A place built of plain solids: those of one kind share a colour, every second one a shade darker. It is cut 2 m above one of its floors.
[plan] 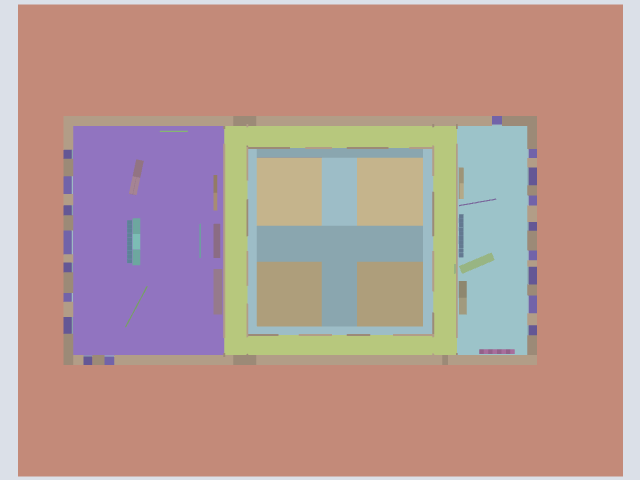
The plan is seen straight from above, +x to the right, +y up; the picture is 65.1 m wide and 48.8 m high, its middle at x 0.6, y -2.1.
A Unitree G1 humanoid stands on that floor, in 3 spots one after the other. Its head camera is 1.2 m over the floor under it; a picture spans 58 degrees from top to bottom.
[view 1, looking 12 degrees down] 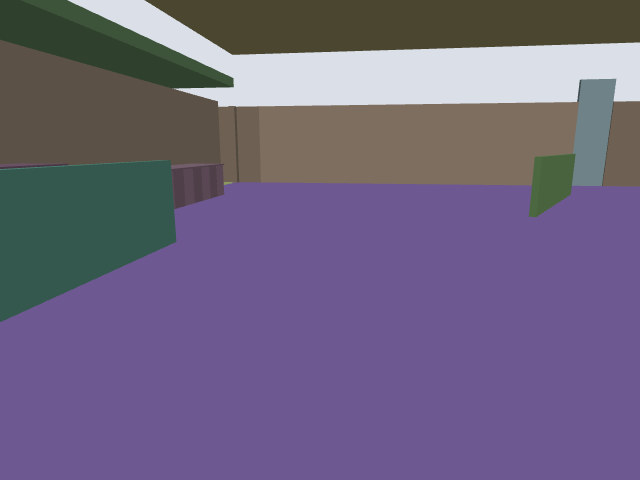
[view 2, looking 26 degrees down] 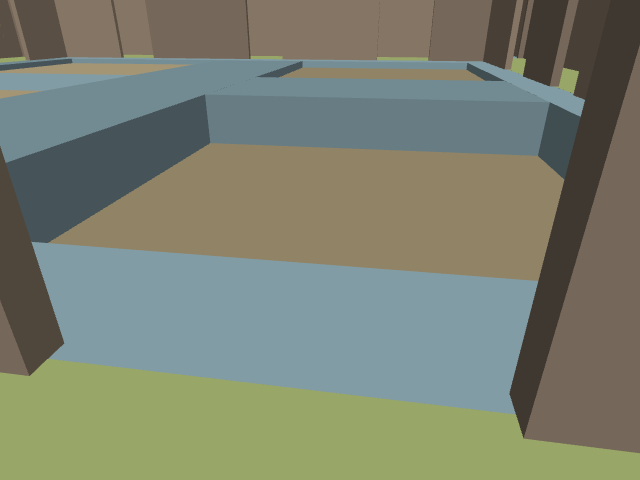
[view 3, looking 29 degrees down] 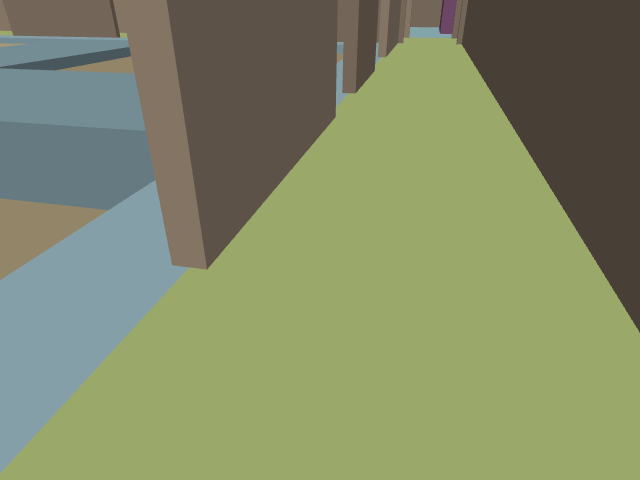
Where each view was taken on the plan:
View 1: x -14.28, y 1.27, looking -82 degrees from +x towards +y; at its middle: floor_refectory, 5.77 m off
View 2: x -7.96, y -8.05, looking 9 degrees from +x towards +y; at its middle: step_tier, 5.00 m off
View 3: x -3.23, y -12.82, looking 13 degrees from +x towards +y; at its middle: floor_corr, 2.48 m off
